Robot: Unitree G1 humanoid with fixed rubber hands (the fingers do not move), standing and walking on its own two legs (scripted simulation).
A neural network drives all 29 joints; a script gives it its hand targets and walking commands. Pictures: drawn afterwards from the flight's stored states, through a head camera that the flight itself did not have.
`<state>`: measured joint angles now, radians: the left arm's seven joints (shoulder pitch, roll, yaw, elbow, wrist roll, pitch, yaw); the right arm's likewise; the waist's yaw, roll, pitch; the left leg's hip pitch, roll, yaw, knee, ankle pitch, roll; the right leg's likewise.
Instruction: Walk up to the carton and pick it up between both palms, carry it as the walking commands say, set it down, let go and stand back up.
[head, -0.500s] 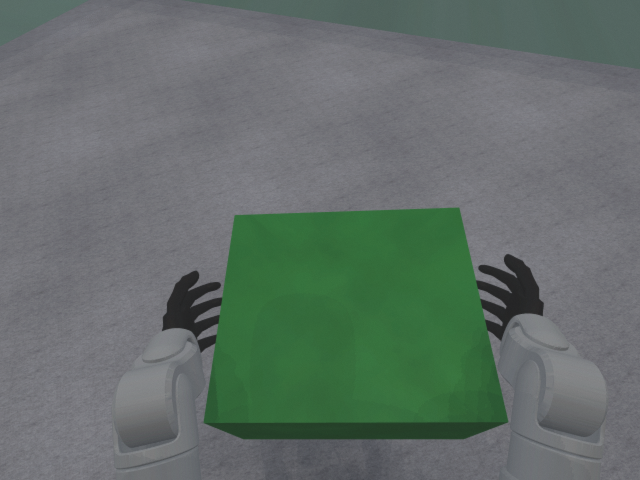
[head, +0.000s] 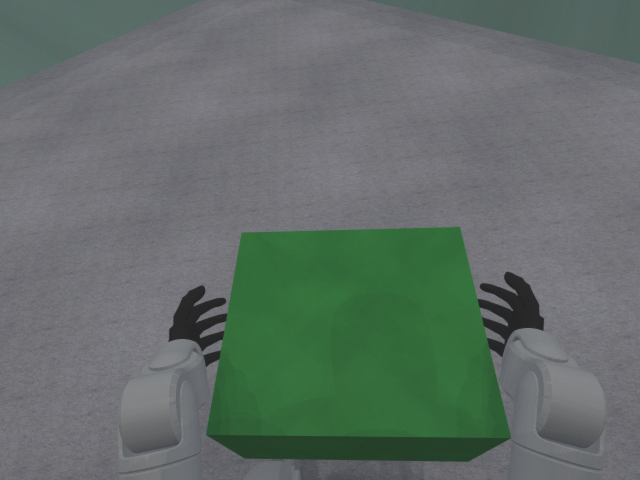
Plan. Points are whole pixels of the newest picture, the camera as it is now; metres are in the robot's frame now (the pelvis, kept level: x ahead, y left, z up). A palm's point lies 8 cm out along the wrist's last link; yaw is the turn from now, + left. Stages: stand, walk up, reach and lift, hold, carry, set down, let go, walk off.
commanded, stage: carry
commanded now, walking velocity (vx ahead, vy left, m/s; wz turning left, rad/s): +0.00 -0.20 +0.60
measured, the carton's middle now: (351, 343) +0.30 -0.03 -0.02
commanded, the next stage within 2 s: none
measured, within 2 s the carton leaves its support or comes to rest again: neither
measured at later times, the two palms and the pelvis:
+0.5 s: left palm out of the picture +0.10 +0.18 +0.05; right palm (491, 355) +0.23 -0.17 +0.07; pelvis -0.09 -0.08 +0.00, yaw +18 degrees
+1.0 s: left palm out of the picture -0.02 +0.10 +0.05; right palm (528, 380) +0.20 -0.19 +0.07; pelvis -0.13 -0.19 +0.00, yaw +36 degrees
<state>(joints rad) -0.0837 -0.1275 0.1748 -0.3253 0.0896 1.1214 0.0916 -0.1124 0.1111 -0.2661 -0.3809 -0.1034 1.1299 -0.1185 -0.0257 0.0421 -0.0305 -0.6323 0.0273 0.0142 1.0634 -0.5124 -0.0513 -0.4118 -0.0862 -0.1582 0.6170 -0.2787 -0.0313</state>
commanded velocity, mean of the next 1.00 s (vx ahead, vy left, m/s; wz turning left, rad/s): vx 0.00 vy -0.17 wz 0.50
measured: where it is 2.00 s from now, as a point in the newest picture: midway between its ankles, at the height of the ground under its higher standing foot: outside the picture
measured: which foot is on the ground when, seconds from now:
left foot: up 0.00-0.24, down 0.26-0.60, up 0.62-0.90, down 0.92-1.00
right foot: down 0.00-0.26, up 0.28-0.58, down 0.60-0.92, up 0.94-1.00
